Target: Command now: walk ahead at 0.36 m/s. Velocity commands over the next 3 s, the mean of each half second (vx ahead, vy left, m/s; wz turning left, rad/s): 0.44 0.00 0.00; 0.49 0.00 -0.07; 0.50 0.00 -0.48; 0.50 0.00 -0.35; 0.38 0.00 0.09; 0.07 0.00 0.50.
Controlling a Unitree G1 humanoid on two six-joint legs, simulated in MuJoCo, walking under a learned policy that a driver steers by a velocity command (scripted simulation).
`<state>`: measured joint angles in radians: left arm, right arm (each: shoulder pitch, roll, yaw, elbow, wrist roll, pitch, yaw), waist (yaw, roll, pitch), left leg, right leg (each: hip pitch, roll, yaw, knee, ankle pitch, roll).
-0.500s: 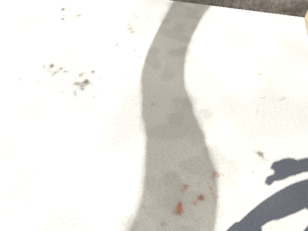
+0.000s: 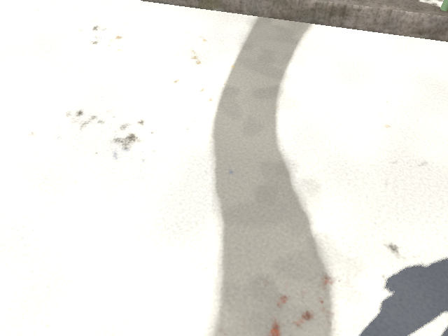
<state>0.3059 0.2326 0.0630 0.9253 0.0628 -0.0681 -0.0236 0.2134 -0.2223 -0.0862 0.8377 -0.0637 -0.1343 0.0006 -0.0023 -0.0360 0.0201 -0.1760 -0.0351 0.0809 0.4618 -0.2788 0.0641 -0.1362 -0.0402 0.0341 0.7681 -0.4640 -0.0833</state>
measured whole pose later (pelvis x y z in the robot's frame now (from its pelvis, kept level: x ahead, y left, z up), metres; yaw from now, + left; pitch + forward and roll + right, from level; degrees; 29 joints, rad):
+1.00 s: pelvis +0.52 +0.01 -0.01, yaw -2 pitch +3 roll -1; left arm 0.32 0.26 0.06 1.02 -0.04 -0.08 0.00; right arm 0.09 -0.23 -0.06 0.80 0.00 -0.10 0.01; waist 0.03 -0.02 0.03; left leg -0.45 0.02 0.08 0.55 -0.16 0.05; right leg -0.31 0.00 0.05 1.10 -0.45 -0.04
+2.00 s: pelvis +1.07 -0.14 -0.02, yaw -29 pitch +3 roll +0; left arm 0.37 0.27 0.08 0.88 -0.01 -0.05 0.01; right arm 0.01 -0.25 -0.05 0.78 -0.01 -0.13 0.03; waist 0.06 0.00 0.01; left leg -0.49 -0.01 0.03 0.51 -0.08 0.06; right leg -0.05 0.07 0.12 0.57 -0.46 -0.06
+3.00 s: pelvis +1.33 -0.25 +0.00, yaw -6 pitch +2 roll -3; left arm 0.08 0.31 0.10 0.82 0.01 0.02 0.05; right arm 0.25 -0.28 -0.07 0.71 -0.01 0.02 -0.02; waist -0.02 -0.03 0.02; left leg -0.34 0.00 -0.03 0.54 -0.23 0.05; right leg -0.59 -0.01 0.00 1.07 -0.40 0.04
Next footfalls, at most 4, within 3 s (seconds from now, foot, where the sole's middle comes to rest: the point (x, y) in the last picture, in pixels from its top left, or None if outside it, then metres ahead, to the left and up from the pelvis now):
0.38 right None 0.35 -0.14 -0.77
0.90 left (195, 294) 0.65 0.11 -0.77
1.46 right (279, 228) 0.90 -0.18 -0.77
1.98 left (258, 154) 1.26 -0.12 -0.77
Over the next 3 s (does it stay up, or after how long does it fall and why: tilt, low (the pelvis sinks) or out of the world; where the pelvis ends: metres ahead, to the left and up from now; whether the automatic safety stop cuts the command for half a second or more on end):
stays up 1.33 -0.25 0.00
